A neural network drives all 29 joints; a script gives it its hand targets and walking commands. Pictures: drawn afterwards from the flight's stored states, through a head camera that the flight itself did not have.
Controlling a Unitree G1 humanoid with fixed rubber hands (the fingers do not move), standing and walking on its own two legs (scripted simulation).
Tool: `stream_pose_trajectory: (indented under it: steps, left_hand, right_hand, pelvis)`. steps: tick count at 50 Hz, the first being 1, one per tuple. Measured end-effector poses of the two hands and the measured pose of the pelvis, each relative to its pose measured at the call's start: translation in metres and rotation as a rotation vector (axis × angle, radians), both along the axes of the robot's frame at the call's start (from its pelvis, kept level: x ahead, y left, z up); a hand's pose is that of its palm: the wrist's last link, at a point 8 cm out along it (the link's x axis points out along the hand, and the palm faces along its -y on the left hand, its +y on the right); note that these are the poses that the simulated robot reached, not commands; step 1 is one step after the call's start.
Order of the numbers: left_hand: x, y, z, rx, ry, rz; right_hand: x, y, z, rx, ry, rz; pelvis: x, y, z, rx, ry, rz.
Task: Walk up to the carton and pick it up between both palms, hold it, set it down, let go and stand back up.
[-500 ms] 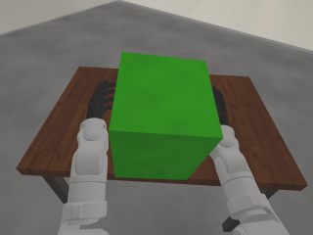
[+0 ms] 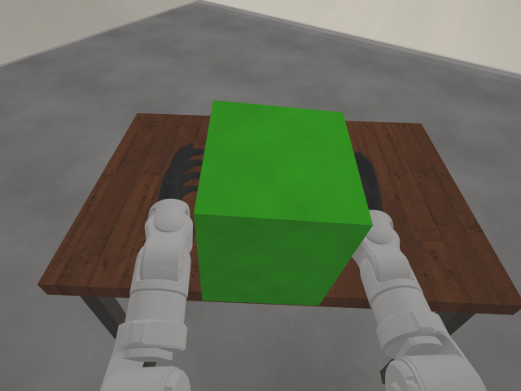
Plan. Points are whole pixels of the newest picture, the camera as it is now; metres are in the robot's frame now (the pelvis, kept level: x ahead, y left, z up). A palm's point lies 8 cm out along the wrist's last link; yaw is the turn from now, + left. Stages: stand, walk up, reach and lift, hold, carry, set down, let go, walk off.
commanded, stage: set down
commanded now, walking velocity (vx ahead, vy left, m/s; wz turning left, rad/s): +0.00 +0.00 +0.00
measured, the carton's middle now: (269, 210) +0.38 -0.03 +0.09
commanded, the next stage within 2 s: none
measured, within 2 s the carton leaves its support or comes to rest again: rests again in 1.44 s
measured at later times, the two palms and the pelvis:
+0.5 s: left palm (181, 196) +0.40 +0.11 +0.12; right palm (364, 201) +0.38 -0.18 +0.10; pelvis +0.00 -0.01 +0.00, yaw +1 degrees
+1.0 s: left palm (187, 196) +0.42 +0.10 +0.10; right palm (362, 199) +0.39 -0.19 +0.09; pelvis +0.01 -0.01 +0.00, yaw +1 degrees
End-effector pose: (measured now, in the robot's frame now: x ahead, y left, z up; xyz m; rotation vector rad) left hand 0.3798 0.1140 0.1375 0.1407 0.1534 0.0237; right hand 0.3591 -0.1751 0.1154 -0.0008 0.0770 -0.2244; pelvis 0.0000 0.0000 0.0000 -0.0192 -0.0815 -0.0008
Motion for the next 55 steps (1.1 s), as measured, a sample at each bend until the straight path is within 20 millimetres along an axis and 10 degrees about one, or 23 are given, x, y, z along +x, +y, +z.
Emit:
stream_pose_trajectory:
  steps: [55]
  left_hand:
    - [0.043, -0.01, -0.048, -0.03, 0.108, -0.022]
  right_hand:
    - [0.036, -0.011, -0.03, -0.008, 0.106, -0.019]
  pelvis:
    - [0.011, -0.006, 0.001, 0.007, 0.202, 0.013]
